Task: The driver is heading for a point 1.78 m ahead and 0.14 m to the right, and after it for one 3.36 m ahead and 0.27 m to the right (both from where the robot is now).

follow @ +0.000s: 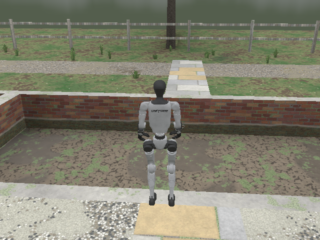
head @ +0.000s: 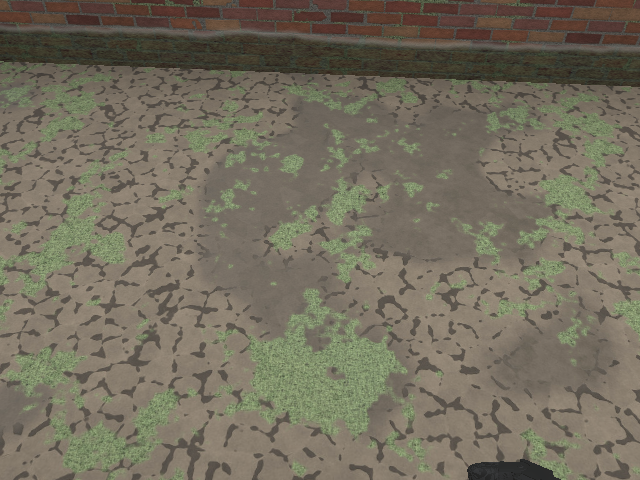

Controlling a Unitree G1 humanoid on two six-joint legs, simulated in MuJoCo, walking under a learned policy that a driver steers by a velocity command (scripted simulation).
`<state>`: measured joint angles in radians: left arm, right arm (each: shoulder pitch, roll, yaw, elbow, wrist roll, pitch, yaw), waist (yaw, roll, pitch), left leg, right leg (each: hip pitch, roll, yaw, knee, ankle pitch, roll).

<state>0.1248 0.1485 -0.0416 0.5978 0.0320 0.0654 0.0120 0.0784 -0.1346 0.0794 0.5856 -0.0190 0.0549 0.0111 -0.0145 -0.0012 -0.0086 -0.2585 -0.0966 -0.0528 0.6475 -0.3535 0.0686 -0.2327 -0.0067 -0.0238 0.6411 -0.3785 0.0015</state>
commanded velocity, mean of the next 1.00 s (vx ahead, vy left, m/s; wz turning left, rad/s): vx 0.15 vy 0.00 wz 0.00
